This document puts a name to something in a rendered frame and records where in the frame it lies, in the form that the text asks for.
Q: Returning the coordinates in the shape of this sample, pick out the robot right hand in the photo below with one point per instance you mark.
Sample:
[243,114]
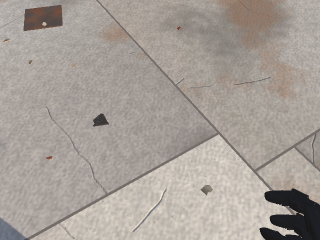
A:
[307,227]

